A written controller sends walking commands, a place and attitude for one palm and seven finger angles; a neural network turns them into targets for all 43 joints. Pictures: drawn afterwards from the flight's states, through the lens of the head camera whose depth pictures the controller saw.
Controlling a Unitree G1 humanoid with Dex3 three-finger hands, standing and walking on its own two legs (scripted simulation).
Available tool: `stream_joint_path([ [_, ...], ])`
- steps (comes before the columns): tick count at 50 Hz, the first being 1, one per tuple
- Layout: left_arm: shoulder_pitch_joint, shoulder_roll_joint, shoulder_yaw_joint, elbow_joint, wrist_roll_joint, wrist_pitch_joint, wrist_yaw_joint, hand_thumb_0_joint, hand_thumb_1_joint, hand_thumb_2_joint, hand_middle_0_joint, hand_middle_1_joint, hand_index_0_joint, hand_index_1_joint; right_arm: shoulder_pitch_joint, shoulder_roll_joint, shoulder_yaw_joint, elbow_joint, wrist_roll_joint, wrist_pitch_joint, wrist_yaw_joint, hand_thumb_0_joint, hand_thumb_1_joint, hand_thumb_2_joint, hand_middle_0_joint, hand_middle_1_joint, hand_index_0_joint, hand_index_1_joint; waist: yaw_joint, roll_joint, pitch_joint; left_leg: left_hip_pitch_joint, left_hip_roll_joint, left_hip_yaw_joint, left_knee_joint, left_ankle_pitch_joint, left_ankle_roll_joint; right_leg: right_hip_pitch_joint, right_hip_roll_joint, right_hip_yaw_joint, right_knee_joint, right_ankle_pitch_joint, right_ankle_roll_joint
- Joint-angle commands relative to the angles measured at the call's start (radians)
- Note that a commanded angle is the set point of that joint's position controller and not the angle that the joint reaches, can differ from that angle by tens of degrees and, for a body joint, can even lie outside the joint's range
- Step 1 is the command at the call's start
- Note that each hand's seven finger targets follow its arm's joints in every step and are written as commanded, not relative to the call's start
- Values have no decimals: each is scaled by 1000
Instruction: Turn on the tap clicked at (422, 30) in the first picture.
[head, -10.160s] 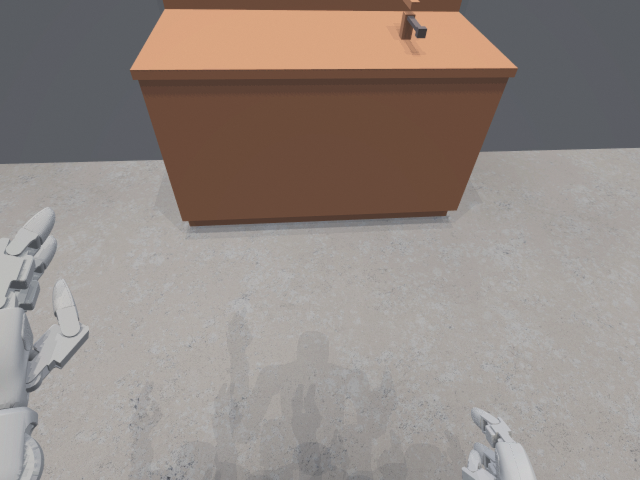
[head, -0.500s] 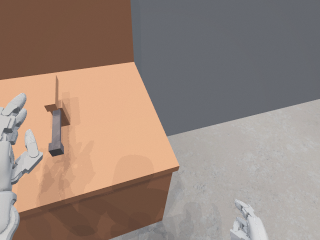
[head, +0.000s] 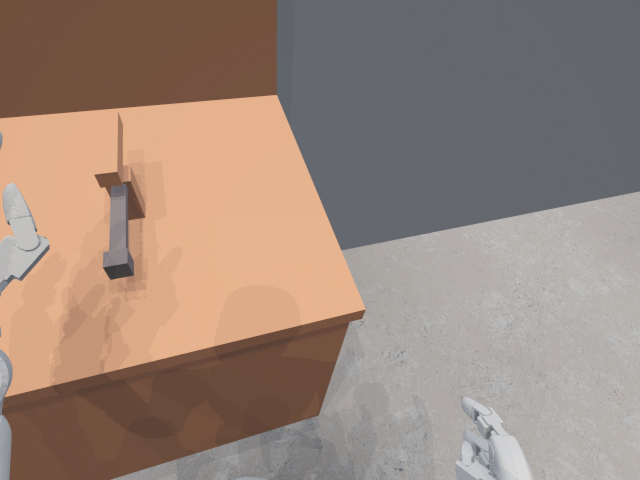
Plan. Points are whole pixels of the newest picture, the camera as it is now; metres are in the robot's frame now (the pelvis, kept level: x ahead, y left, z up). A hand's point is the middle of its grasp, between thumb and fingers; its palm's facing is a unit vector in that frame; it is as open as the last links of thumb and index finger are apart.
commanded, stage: come to a stop and stand still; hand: left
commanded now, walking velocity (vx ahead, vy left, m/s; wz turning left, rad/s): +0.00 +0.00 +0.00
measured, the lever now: (118, 263) +0.33 +0.31 +0.04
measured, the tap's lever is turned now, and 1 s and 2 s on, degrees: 0 0 0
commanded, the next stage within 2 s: look again from close up in 0.74 s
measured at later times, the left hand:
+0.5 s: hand (100, 267) +0.25 +0.25 +0.16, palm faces +0.39 -0.86 -0.33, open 7.4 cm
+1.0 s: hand (85, 281) +0.23 +0.26 +0.16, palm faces +0.40 -0.85 -0.34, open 7.4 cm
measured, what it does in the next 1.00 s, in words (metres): stands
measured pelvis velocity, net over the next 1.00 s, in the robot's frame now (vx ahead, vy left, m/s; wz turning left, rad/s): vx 0.02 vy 0.01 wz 0.01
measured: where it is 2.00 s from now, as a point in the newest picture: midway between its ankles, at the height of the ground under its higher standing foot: outside the picture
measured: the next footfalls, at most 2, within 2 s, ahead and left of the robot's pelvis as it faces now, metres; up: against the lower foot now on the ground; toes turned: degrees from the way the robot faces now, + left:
none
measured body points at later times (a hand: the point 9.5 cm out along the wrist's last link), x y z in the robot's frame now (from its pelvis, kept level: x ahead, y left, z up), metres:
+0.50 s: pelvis +0.02 +0.01 +0.00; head +0.06 +0.03 +0.45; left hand +0.22 +0.30 +0.18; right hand +0.21 -0.22 -0.07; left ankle +0.03 +0.08 -0.74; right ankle +0.02 -0.15 -0.74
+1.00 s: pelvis +0.02 +0.01 +0.00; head +0.04 +0.03 +0.45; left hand +0.21 +0.30 +0.18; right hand +0.20 -0.21 -0.07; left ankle +0.03 +0.08 -0.74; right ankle +0.02 -0.15 -0.74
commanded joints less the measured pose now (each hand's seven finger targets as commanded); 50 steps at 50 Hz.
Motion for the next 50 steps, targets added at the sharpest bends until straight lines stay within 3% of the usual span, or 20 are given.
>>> stream_joint_path([
  [1, 211, 46, -46, -292, -16, -42, -2, 0, 900, 900, -200, -300, -200, -300, -84, -138, -67, -188, 17, -48, 21, 0, -900, -900, 200, 300, 200, 300, -20, 187, -194, -6, 109, -109, -150, 127, -21, 131, -8, 64, -5, 56, -44],
  [3, 278, 76, 6, -289, -26, -25, 15, 0, 900, 900, -200, -300, -200, -300, -94, -136, -62, -198, 20, -25, 14, 0, -900, -900, 200, 300, 200, 300, -29, 27, -174, -22, 89, -98, -143, 19, -29, 119, -13, 61, -52, 42, -39],
  [5, 258, 125, 71, -293, -34, -25, 20, 0, 900, 900, -200, -300, -200, -300, -108, -133, -62, -206, 19, -13, -6, 0, -900, -900, 200, 300, 200, 300, -37, -35, -150, -20, 71, -95, -152, -71, -33, 80, -13, 72, -92, -34, -37],
  [6, 242, 132, 86, -303, -37, -27, 20, 0, 900, 900, -200, -300, -200, -300, -108, -131, -60, -210, 17, -11, -16, 0, -900, -900, 200, 300, 200, 300, -42, -23, -144, -13, 67, -98, -159, -88, -31, 65, -12, 76, -99, -58, -37],
  [7, 189, 181, 126, -354, -36, -30, 27, 0, 900, 900, -200, -300, -200, -300, -124, -134, -59, -210, 17, -5, -27, 0, -900, -900, 200, 300, 200, 300, -45, 28, -142, -1, 74, -105, -176, -85, -30, 60, -6, 66, -85, -59, -36],
  [9, 166, 136, 90, -340, -36, -33, 26, 0, 900, 900, -200, -300, -200, -300, -116, -128, -55, -213, 15, -8, -36, 0, -900, -900, 200, 300, 200, 300, -46, 100, -144, -12, 84, -115, -197, -108, -17, 88, 0, 57, -67, -43, -35],
  [12, 109, 120, 54, -380, -27, -33, 29, 0, 900, 900, -200, -300, -200, -300, -120, -127, -54, -202, 15, -26, -42, 0, -900, -900, 200, 300, 200, 300, -48, 136, -163, 19, 82, -109, -183, -83, -15, 106, -3, 63, -71, 8, -36],
  [16, 141, 68, -4, -379, -16, -26, 35, 0, 900, 900, -200, -300, -200, -300, -100, -135, -61, -180, 11, -45, -33, 0, -900, -900, 200, 300, 200, 300, -46, 106, -199, 75, 71, -99, -143, 69, -25, 129, -9, 66, -79, 116, -37],
  [18, 161, 45, -25, -359, -12, -14, 39, 0, 900, 900, -200, -300, -200, -300, -100, -139, -62, -169, 10, -40, -31, 0, -900, -900, 200, 300, 200, 300, -50, 104, -185, 74, 69, -97, -131, 142, -32, 130, -11, 58, -81, 158, -36],
  [27, 242, 107, 56, -401, -28, -8, 43, 0, 900, 900, -200, -300, -200, -300, -120, -132, -65, -186, 16, 0, -33, 0, -900, -900, 200, 300, 200, 300, -49, 111, -218, 96, 71, -93, -104, 298, -41, 169, -13, 43, -63, 254, -38],
  [32, 256, 96, 43, -423, -34, -3, 42, 0, 900, 900, -200, -300, -200, -300, -115, -132, -66, -193, 19, 6, -34, 0, -900, -900, 200, 300, 200, 300, -52, 132, -224, 119, 79, -89, -98, 347, -46, 165, -14, 39, -52, 276, -36],
  [33, 251, 74, 20, -410, -35, -2, 39, 0, 900, 900, -200, -300, -200, -300, -103, -137, -66, -192, 16, 8, -32, 0, -900, -900, 200, 300, 200, 300, -53, 124, -205, 97, 81, -97, -109, 332, -45, 165, -10, 32, -54, 256, -34],
  [39, 221, 73, 9, -407, -29, 5, 40, 0, 900, 900, -200, -300, -200, -300, -101, -138, -69, -193, 18, 14, -33, 0, -900, -900, 200, 300, 200, 300, -52, 117, -201, 90, 88, -104, -125, 274, -45, 173, -13, 36, -60, 223, -34],
  [43, 216, 68, 2, -390, -29, 9, 41, 0, 900, 900, -200, -300, -200, -300, -104, -138, -65, -186, 17, 17, -35, 0, -900, -900, 200, 300, 200, 300, -53, 102, -180, 62, 84, -109, -146, 181, -40, 166, -14, 38, -78, 179, -33],
  [47, 199, 94, 20, -405, -25, 8, 46, 0, 900, 900, -200, -300, -200, -300, -115, -136, -65, -189, 19, 12, -39, 0, -900, -900, 200, 300, 200, 300, -52, 134, -160, 32, 87, -120, -181, 71, -38, 167, -11, 42, -79, 119, -33],
  [50, 214, 85, 15, -389, -26, 3, 43, 0, 900, 900, -200, -300, -200, -300, -106, -133, -64, -192, 19, 11, -37, 0, -900, -900, 200, 300, 200, 300, -50, 107, -161, 15, 86, -122, -183, 17, -28, 178, -16, 49, -93, 100, -34],
])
